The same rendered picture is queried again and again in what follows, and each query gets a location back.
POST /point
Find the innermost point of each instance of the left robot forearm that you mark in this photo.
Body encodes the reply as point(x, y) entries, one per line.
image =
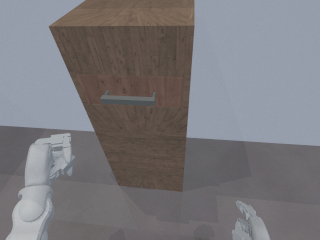
point(33, 213)

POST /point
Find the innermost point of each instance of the robot left hand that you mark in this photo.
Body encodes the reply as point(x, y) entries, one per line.
point(40, 158)

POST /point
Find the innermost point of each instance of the drawer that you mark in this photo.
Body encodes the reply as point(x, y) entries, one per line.
point(169, 90)

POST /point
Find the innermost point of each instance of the handle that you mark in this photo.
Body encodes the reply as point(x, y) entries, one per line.
point(128, 100)

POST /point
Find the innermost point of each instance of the cabinet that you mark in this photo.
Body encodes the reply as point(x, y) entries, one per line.
point(145, 145)

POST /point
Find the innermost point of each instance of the robot right hand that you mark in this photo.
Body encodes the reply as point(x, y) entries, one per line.
point(254, 229)

